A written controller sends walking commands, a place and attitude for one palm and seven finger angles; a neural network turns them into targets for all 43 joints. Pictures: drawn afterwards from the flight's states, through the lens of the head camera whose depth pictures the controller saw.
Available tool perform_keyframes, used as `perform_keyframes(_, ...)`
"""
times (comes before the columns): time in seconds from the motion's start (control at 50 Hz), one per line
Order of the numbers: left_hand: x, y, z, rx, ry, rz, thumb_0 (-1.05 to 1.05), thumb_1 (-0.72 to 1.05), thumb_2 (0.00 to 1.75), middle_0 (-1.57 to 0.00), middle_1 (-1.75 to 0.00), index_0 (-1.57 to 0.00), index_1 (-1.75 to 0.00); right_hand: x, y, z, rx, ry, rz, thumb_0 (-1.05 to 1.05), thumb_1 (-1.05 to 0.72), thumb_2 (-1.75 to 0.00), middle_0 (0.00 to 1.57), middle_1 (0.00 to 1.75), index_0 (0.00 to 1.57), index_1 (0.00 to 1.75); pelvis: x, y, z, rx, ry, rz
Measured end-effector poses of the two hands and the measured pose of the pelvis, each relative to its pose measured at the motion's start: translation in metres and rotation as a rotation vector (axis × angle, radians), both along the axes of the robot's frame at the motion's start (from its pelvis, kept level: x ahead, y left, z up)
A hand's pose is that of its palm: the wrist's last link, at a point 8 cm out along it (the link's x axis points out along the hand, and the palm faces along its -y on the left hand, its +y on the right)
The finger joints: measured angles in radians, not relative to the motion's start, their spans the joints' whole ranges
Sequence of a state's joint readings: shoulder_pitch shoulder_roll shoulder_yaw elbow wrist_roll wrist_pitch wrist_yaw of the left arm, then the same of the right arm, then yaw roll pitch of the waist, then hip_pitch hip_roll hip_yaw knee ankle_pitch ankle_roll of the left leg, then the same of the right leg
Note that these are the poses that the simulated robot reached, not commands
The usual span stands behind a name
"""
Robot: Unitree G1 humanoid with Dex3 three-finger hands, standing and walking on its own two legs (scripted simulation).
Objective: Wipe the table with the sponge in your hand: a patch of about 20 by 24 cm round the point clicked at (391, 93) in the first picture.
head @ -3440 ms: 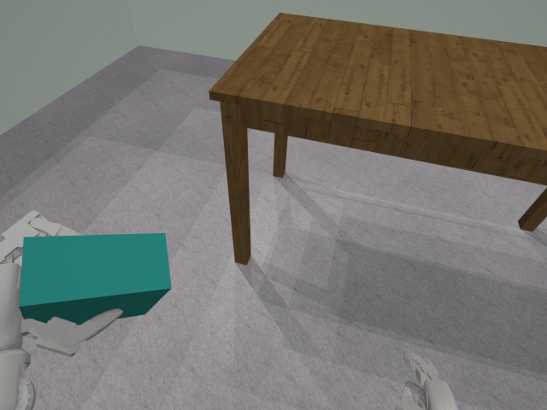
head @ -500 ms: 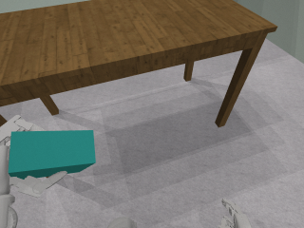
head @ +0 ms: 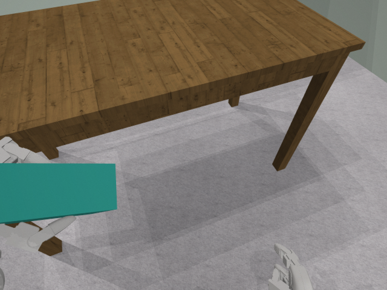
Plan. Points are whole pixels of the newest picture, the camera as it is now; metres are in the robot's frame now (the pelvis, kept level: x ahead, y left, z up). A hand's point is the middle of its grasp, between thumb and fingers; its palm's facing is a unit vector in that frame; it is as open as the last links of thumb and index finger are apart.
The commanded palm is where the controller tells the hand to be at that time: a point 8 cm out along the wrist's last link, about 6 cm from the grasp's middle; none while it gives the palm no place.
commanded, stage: take the last steps up to it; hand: left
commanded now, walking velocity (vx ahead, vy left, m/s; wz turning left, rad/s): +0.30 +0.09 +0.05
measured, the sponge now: (72, 193) +0.23 +0.19 +0.16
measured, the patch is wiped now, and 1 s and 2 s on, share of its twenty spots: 0.00 0.00 0.00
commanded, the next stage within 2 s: come to a stop and stand still in 0.58 s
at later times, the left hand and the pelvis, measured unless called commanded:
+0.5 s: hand (47, 121) +0.35 +0.28 +0.18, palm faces +0.42 -0.80 -0.43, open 10.2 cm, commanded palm +0.28 +0.31 +0.18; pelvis +0.12 +0.03 -0.01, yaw +0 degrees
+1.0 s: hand (69, 110) +0.39 +0.26 +0.17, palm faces +0.37 -0.81 -0.46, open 10.2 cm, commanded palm +0.33 +0.31 +0.18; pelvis +0.17 +0.03 +0.00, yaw +1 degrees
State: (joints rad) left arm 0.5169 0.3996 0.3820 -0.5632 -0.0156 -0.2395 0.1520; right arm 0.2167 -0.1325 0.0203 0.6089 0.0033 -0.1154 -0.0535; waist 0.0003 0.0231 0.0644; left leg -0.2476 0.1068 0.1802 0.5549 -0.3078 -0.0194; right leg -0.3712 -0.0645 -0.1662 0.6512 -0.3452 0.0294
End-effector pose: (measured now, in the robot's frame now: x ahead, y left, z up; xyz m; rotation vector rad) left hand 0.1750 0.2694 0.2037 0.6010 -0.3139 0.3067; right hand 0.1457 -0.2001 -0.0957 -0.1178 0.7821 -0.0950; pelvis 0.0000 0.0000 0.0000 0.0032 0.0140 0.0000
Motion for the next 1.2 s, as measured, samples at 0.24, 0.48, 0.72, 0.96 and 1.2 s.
perform_keyframes(0.24, 0.061, -0.002, -0.02, -0.07, 0.078, 0.07, -0.02, -0.51, 0.98, -0.72, -1.33, -0.74, -1.33, 0.055, -0.051, 0.0, -0.103, 0.116, -0.001, 0.01, -0.91, -0.9, 0.2, 0.3, 0.2, 0.3, 0.059, -0.007, 0.008, 0.035, 0.002, 0.029)
perform_keyframes(0.48, 0.13, 0.044, -0.011, -0.032, -0.102, 0.004, -0.01, -0.51, 0.98, -0.72, -1.33, -0.74, -1.33, 0.139, -0.019, 0.019, -0.168, -0.031, -0.055, 0.01, -0.91, -0.9, 0.2, 0.3, 0.19, 0.3, 0.119, 0.032, -0.01, 0.019, -0.024, -0.001)
perform_keyframes(0.72, 0.154, 0.025, -0.003, -0.021, -0.02, 0.019, -0.02, -0.51, 0.99, -0.72, -1.33, -0.74, -1.33, 0.168, 0.034, 0.001, 0.021, -0.014, 0.04, 0.01, -0.91, -0.9, 0.21, 0.3, 0.2, 0.3, 0.159, 0.02, -0.003, 0.001, -0.013, 0.001)
perform_keyframes(0.96, 0.179, 0.023, -0.018, -0.081, 0.054, 0.046, -0.02, -0.51, 0.99, -0.72, -1.33, -0.74, -1.33, 0.185, -0.02, 0.013, -0.123, 0.03, -0.012, 0.01, -0.91, -0.9, 0.2, 0.3, 0.2, 0.3, 0.173, 0.021, 0.004, 0.028, -0.023, 0.019)
perform_keyframes(1.2, 0.157, 0.06, -0.012, -0.114, -0.043, 0.04, -0.02, -0.51, 0.99, -0.72, -1.33, -0.74, -1.33, 0.178, 0.015, 0.041, -0.14, -0.05, 0.023, 0.01, -0.91, -0.9, 0.2, 0.3, 0.19, 0.3, 0.159, 0.04, 0.007, -0.032, -0.034, 0.005)
